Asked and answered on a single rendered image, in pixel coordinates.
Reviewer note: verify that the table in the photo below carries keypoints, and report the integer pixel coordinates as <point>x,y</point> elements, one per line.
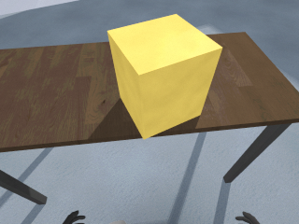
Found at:
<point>67,95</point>

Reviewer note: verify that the right robot hand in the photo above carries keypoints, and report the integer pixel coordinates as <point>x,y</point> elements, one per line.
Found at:
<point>247,217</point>

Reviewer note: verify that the carton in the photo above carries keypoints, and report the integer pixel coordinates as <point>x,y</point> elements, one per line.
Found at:
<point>164,68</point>

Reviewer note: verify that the left robot hand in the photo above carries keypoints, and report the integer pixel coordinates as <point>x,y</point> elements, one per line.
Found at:
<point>73,217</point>

